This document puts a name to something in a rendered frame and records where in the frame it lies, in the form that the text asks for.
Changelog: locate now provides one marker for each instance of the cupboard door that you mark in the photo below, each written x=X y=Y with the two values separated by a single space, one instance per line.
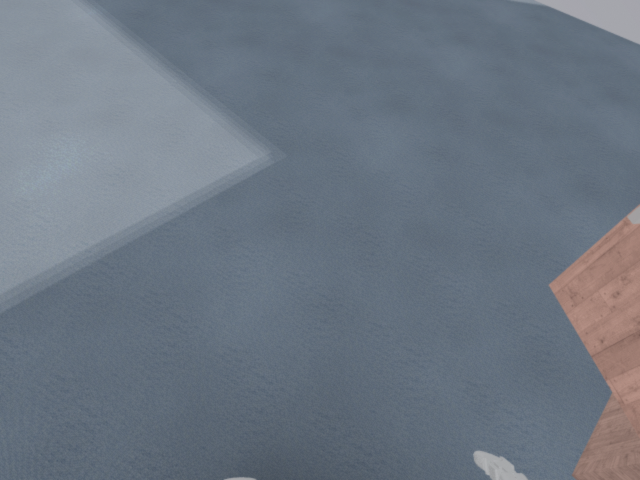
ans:
x=600 y=294

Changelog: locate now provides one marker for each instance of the robot right hand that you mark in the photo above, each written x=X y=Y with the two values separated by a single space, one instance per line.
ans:
x=497 y=468

